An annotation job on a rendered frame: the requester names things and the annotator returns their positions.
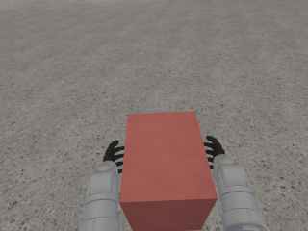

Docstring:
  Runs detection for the left robot hand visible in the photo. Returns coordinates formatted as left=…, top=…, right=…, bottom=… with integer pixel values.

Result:
left=103, top=140, right=125, bottom=174

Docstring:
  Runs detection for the carton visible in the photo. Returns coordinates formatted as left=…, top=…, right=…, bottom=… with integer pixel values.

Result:
left=119, top=111, right=218, bottom=231

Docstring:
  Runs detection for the robot left forearm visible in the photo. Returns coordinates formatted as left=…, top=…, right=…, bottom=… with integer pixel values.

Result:
left=78, top=160, right=120, bottom=231

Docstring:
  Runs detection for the right robot hand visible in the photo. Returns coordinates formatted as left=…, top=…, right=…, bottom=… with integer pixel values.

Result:
left=203, top=135, right=225, bottom=169

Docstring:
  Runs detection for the robot right forearm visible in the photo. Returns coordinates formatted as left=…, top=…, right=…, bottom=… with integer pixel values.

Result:
left=213, top=154, right=269, bottom=231

